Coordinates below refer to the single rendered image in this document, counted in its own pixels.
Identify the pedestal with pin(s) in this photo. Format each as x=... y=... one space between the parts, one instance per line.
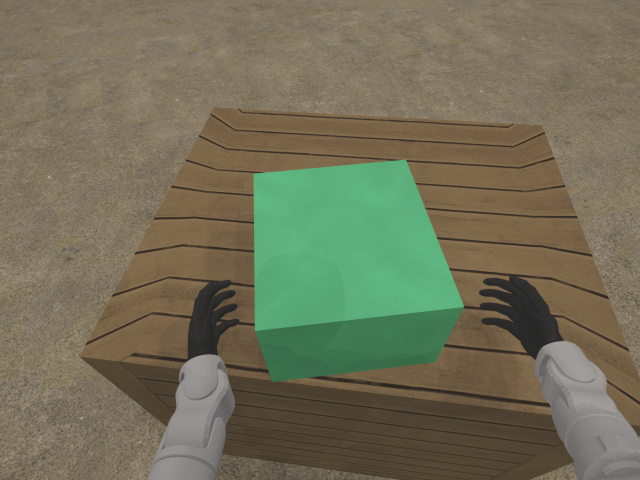
x=498 y=205

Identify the right robot forearm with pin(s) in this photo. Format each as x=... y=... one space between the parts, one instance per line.
x=596 y=435

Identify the carton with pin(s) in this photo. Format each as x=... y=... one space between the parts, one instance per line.
x=349 y=274

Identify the robot left hand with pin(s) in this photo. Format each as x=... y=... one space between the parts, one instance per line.
x=203 y=334

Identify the robot right hand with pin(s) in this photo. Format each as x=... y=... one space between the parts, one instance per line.
x=533 y=324

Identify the left robot forearm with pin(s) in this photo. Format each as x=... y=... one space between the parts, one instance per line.
x=193 y=442

